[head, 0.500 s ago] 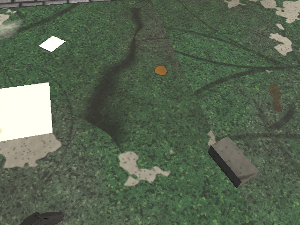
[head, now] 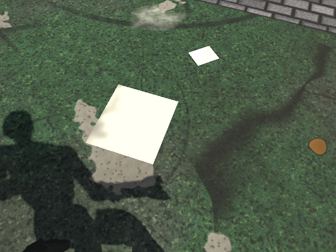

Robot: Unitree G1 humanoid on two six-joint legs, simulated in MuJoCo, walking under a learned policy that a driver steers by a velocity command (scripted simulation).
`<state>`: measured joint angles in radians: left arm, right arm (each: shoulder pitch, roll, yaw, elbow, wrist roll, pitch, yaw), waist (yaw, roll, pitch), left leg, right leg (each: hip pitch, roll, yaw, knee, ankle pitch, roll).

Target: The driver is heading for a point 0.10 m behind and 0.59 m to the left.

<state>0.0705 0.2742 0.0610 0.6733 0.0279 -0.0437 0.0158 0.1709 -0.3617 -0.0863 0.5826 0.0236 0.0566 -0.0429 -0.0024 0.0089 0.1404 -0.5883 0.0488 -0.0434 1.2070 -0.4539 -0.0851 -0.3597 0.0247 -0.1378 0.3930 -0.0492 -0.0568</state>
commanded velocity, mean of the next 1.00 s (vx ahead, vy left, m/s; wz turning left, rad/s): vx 0.77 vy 0.00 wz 1.00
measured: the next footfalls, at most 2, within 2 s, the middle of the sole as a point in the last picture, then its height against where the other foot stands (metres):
left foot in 0.32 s outside the picture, level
right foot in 0.68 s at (135, 203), level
